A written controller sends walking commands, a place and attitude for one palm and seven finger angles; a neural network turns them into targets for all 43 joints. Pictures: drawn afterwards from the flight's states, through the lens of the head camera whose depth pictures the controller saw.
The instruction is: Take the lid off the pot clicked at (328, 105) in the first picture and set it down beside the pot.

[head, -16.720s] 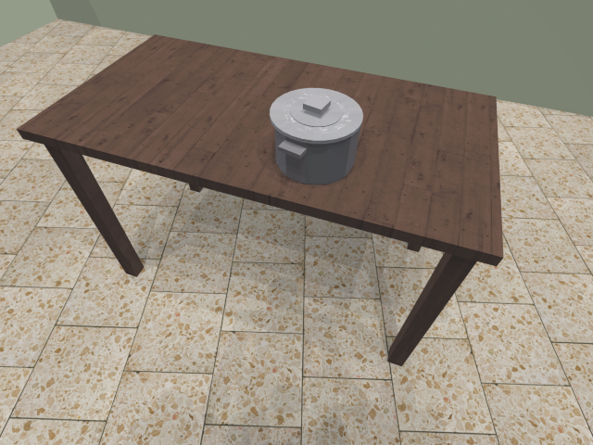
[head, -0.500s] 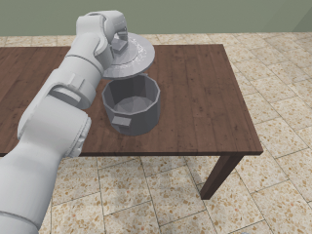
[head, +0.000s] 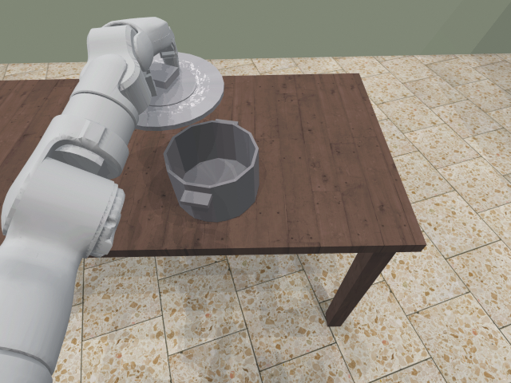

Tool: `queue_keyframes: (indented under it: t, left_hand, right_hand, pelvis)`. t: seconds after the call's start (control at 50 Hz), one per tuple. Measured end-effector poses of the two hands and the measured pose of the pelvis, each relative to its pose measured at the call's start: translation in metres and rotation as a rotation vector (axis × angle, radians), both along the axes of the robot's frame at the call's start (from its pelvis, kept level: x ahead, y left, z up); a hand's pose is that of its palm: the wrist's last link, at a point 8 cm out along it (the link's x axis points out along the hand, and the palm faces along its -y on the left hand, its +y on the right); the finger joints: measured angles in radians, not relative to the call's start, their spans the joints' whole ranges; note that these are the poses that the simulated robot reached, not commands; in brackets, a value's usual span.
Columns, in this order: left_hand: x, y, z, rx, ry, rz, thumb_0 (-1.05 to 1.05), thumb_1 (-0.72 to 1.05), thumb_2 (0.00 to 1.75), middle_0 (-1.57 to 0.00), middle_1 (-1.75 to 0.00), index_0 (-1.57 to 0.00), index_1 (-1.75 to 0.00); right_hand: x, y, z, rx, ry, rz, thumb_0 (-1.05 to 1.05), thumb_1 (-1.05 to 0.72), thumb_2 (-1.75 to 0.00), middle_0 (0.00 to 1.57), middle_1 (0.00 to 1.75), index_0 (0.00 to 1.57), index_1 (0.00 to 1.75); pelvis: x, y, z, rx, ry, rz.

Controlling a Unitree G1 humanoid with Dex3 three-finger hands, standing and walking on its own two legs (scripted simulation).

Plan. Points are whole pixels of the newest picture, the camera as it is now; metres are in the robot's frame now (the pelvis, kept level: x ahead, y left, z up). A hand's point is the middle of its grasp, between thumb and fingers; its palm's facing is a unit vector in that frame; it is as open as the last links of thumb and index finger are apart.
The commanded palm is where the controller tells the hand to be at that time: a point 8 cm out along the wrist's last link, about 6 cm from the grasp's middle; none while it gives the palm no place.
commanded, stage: move the lid sideways beside the pot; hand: left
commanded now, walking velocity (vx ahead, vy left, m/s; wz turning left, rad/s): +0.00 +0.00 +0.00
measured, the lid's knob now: (160, 75) +0.54 +0.12 +0.20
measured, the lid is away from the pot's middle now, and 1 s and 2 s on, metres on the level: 0.06 0.19 0.22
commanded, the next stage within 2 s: lower the lid onto the table in 1.62 s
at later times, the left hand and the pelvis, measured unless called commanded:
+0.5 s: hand (108, 84) +0.50 +0.18 +0.22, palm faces -0.30 -0.04 -0.95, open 7.7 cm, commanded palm +0.50 +0.18 +0.29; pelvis +0.00 +0.00 +0.00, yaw +0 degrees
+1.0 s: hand (63, 88) +0.50 +0.25 +0.21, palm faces -0.31 -0.07 -0.95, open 7.7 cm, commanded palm +0.51 +0.24 +0.29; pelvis +0.00 +0.01 +0.00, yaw +0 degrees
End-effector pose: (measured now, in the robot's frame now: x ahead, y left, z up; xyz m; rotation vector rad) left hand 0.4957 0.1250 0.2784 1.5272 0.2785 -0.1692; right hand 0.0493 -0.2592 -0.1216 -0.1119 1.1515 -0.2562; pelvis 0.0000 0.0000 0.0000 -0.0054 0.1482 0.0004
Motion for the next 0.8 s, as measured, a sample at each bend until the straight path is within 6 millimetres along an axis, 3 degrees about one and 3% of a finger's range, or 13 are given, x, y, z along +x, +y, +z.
queue_keyframes:
  t: [0.24, 0.62, 0.8]
  left_hand:
    - [0.0, 0.026, -0.002, 0.021, -0.009, 0.002, 0.15, 0.42, 0.88, -0.97, -1.19, -0.47, -0.89]
    - [0.0, 0.067, -0.003, 0.007, 0.016, 0.035, 0.15, 0.42, 0.88, -0.96, -1.18, -0.47, -0.89]
    - [0.004, 0.093, -0.008, -0.002, 0.035, 0.083, 0.15, 0.42, 0.88, -0.96, -1.18, -0.47, -0.89]
  right_hand:
    - [0.0, -0.014, 0.009, -0.05, 0.003, -0.005, 0.01, -0.9, -0.89, 0.2, 0.3, 0.2, 0.3]
    - [0.007, -0.002, 0.006, -0.03, 0.025, 0.003, 0.01, -0.9, -0.89, 0.2, 0.3, 0.2, 0.3]
    - [-0.001, -0.002, 0.008, -0.047, 0.051, -0.012, 0.01, -0.9, -0.89, 0.2, 0.3, 0.2, 0.3]
  pelvis:
    - [-0.001, -0.001, 0.0, -0.005, 0.0, 0.004]
    - [0.001, 0.005, -0.001, -0.013, 0.007, 0.008]
    - [0.001, 0.009, -0.001, -0.018, 0.016, 0.005]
